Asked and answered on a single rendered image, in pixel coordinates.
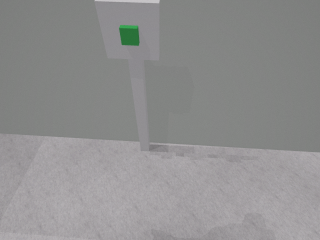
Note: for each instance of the panel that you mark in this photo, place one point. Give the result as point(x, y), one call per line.
point(146, 15)

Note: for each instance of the button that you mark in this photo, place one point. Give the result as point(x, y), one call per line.
point(129, 35)

